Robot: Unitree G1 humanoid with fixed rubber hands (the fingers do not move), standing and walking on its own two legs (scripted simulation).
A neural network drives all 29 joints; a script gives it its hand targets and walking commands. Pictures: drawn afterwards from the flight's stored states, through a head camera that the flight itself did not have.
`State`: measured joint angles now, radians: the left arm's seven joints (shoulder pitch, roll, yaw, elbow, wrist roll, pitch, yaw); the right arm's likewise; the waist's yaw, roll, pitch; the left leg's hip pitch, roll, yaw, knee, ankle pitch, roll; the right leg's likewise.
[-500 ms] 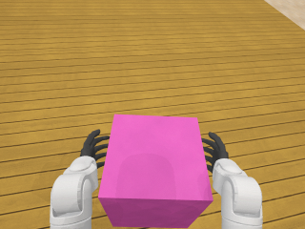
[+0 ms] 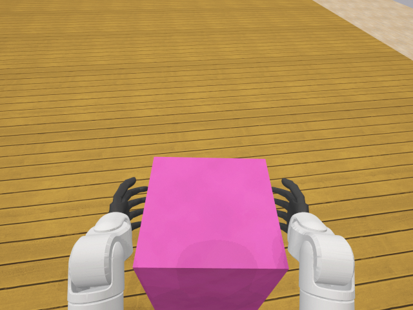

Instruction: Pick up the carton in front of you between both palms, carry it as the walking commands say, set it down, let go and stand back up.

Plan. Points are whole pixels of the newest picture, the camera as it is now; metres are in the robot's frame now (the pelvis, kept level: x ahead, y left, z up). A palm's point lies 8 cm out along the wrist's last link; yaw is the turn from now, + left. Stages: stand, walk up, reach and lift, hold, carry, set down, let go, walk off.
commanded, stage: carry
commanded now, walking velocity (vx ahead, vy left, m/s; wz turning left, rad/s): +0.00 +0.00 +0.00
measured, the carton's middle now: (207, 237) +0.26 +0.00 +0.01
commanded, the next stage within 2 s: hold in 1.40 s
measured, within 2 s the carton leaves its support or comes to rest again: neither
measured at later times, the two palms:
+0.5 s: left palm (123, 234) +0.23 +0.15 +0.08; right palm (298, 235) +0.23 -0.15 +0.08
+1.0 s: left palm (128, 242) +0.23 +0.15 +0.03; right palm (288, 243) +0.23 -0.15 +0.03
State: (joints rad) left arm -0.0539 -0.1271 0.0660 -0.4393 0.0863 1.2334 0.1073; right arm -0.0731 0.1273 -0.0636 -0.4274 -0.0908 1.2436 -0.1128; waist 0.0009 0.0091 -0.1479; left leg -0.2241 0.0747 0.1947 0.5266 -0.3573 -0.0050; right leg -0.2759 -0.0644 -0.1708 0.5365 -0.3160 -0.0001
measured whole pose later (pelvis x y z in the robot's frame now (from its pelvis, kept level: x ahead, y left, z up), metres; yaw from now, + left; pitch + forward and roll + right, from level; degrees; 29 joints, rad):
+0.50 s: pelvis -0.02 +0.00 +0.00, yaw +0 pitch +2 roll +0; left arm -0.06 -0.13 0.06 -0.28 0.15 1.14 0.07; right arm -0.07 0.13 -0.06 -0.27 -0.15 1.14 -0.08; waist 0.00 0.00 -0.14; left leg -0.21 0.07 0.20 0.49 -0.31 0.00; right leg -0.26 -0.06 -0.17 0.50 -0.27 -0.01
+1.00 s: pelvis -0.05 +0.00 +0.00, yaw +0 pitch +2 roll +0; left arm -0.20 -0.14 0.16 0.20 0.24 0.70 0.02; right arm -0.20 0.14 -0.17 0.20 -0.24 0.70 -0.03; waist 0.00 0.00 -0.09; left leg -0.26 0.07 0.20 0.49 -0.27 0.01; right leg -0.30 -0.07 -0.17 0.49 -0.22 -0.01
